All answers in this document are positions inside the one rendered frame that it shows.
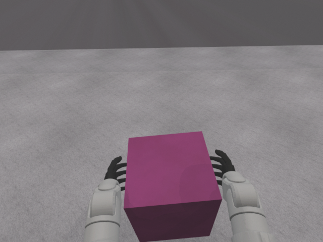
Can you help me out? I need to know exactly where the carton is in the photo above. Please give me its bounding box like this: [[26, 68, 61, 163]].
[[124, 131, 222, 242]]

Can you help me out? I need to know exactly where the robot left hand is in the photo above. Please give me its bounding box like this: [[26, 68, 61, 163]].
[[104, 156, 127, 191]]

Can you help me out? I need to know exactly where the robot left forearm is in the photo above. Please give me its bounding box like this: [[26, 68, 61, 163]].
[[83, 178, 122, 242]]

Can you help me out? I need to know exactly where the robot right forearm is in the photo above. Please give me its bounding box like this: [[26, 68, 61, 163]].
[[222, 171, 277, 242]]

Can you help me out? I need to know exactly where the robot right hand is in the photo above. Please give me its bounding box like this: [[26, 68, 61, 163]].
[[210, 149, 235, 186]]

